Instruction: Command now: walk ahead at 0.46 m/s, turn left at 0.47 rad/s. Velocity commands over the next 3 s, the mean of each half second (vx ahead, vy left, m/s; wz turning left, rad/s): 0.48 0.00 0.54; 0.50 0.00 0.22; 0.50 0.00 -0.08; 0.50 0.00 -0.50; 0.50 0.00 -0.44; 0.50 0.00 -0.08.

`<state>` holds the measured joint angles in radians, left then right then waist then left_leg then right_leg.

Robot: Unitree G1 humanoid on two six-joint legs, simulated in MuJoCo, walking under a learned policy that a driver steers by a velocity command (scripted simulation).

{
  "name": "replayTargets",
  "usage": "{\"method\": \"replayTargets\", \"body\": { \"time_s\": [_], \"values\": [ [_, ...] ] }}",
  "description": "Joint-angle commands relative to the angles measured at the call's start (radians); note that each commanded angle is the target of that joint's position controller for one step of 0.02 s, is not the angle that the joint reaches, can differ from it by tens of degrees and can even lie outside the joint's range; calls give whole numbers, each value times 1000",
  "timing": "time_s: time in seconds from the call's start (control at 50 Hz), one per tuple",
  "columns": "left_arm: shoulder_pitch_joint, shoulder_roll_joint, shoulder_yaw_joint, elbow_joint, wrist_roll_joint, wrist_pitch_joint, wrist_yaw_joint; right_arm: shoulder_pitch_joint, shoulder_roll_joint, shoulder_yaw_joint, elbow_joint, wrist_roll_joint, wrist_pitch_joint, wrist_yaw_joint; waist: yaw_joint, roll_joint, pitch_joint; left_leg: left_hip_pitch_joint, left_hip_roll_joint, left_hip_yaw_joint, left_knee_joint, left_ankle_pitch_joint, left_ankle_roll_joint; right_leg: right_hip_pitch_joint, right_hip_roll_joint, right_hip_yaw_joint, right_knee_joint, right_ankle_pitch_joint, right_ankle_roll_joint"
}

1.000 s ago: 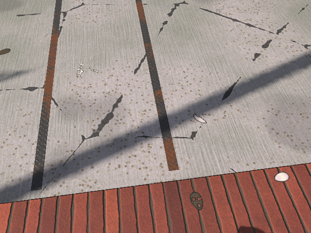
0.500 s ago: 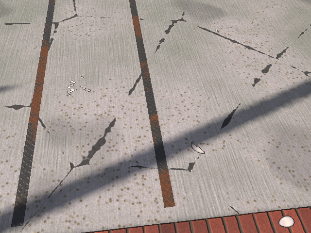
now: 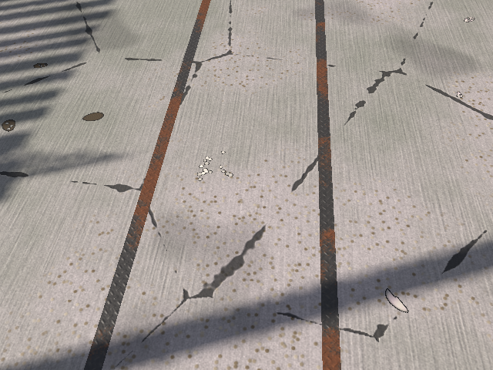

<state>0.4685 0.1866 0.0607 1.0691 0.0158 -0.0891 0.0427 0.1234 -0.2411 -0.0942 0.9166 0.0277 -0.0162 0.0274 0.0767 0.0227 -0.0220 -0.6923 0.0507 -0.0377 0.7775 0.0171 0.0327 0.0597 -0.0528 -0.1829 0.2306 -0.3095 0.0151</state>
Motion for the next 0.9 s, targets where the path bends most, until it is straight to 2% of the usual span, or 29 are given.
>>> {"method": "replayTargets", "body": {
  "time_s": [0.02,0.06,0.1,0.14,0.16,0.18,0.2,0.22,0.24,0.26,0.3,0.34,0.38,0.4,0.46,0.5,0.52,0.54,0.66,0.7,0.74,0.76,0.78,0.8,0.82,0.84,0.86,0.88,0.9],
  "values": [
    [16,178,34,-37,-7,-4,5,-236,1,20,-143,3,-25,27,26,-123,190,-45,7,73,-108,5,18,-74,-235,39,-106,256,-116],
    [35,187,40,-29,-21,5,-1,-257,-6,23,-168,3,-24,39,27,-125,198,-16,1,109,-147,-73,47,-22,-255,18,-64,331,-117],
    [5,223,54,-37,-28,11,-7,-208,-36,10,-180,0,-24,49,-25,-163,141,138,-52,163,-136,-164,82,-16,-257,-23,61,696,-112],
    [-39,240,57,-54,-32,20,-1,56,-126,-39,-125,7,-20,43,-181,-165,-13,484,-142,197,-173,-159,133,-68,-228,-59,389,1024,-80],
    [-48,228,50,-72,-25,18,0,223,-215,-76,-92,11,-17,24,-259,-79,-117,786,-54,18,-211,-165,197,-290,-201,-56,688,812,-36],
    [43,71,1,-131,12,-9,-23,240,-311,-84,-89,17,-24,13,-144,210,-235,1119,215,-532,-297,-316,386,-717,1,16,1075,-187,25],
    [-51,113,9,-158,-27,-59,-38,290,-252,-60,-100,1,-30,11,-185,167,-361,1135,285,-783,-473,-379,424,-798,58,249,1205,-286,9],
    [-169,175,28,-195,-67,-78,-40,258,-186,-42,-93,-13,-39,11,-202,126,-225,1056,250,-618,-485,-229,354,-880,9,264,1210,-197,-21],
    [-196,181,30,-204,-55,-84,-28,178,-167,-36,-113,-9,-48,11,-165,58,-141,901,209,-481,-472,-88,319,-847,-32,264,1150,-110,-33],
    [-192,192,42,-190,-27,-76,-15,85,-133,-25,-138,-10,-51,12,-116,-4,-82,730,168,-371,-475,29,290,-767,-69,264,1071,-57,-27],
    [-151,182,52,-199,-19,-45,-12,29,-105,-13,-163,-22,-58,8,-55,-9,-57,549,127,-300,-517,56,283,-634,-99,278,963,-18,-17],
    [-199,173,57,-234,-17,-21,-3,45,-120,-11,-157,-13,-64,-5,-41,-8,-9,451,112,-274,-559,16,281,-612,-94,264,814,-4,3],
    [-286,135,43,-277,10,-15,-8,86,-168,-26,-148,-15,-60,-25,-55,-3,-4,415,87,-241,-544,85,282,-611,-65,237,696,116,32],
    [-276,135,41,-269,16,-21,-22,102,-183,-33,-154,-32,-59,-30,-61,-4,-34,430,88,-233,-502,124,277,-614,-59,242,713,264,30],
    [-421,209,60,-335,-23,-37,-47,254,-158,-23,-119,-6,-64,-54,-117,29,15,606,110,-355,-468,-83,260,-885,-67,337,602,380,5],
    [-476,183,47,-362,2,-47,-66,248,-140,-12,-116,7,-60,-75,-121,42,53,508,47,-297,-431,-230,230,-800,-38,320,409,566,-10],
    [-489,156,38,-367,13,-54,-79,251,-135,-9,-120,3,-55,-80,-135,38,48,446,34,-277,-403,-266,220,-723,-21,299,379,678,-20],
    [-494,147,32,-370,9,-59,-92,250,-142,-8,-121,-5,-57,-81,-137,42,57,398,39,-284,-367,-294,220,-689,-17,295,388,730,-30],
    [-562,141,5,-440,-7,-51,-137,320,-161,-4,-138,-2,-38,-90,-182,35,80,473,39,-359,-132,-377,188,-697,-9,308,256,655,-35],
    [-532,145,4,-430,-17,-48,-135,324,-151,-2,-133,9,-23,-101,-181,48,93,539,41,-367,-42,-320,160,-690,-43,321,173,662,-32],
    [-436,182,23,-395,-16,-41,-118,355,-137,2,-112,6,-16,-100,-162,37,68,602,27,-337,114,-146,133,-581,-69,292,86,644,-42],
    [-300,198,37,-344,-10,-41,-109,355,-131,7,-96,5,-17,-85,-95,3,0,546,-11,-281,285,-86,108,-368,-34,222,75,650,-52],
    [-86,233,54,-276,-4,-43,-107,346,-106,17,-92,0,-28,-64,-4,-25,-89,360,-64,-226,543,-160,66,-53,-60,229,177,674,-72],
    [77,248,47,-227,4,-44,-115,513,-2,40,-38,6,-51,-38,-4,-265,-265,-18,-189,-192,1009,-839,9,395,-205,368,497,957,-159],
    [115,309,58,-204,-26,-23,-117,631,-19,56,-49,19,-76,-40,-41,-478,-334,-209,-167,-202,1277,-839,-39,463,-301,611,493,1057,-217],
    [138,368,83,-187,-53,3,-114,572,-81,54,-107,50,-93,-47,-11,-437,-425,-319,-152,-178,1329,-735,-54,483,-416,863,291,498,-341],
    [52,224,44,-196,-43,24,-98,340,-102,44,-151,37,-76,-66,0,-81,-211,-404,-71,-47,1190,-617,-41,296,-324,808,120,144,-280],
    [-77,250,37,-221,-20,13,-75,243,-120,40,-201,46,-74,-80,-41,-135,-132,-406,-44,-32,1167,-499,-45,138,-376,858,87,173,-327],
    [-141,222,21,-234,-3,-6,-73,202,-118,45,-214,15,-64,-86,-62,-47,-77,-339,7,-52,1148,-467,-36,-36,-390,849,100,324,-339]
  ]
}}
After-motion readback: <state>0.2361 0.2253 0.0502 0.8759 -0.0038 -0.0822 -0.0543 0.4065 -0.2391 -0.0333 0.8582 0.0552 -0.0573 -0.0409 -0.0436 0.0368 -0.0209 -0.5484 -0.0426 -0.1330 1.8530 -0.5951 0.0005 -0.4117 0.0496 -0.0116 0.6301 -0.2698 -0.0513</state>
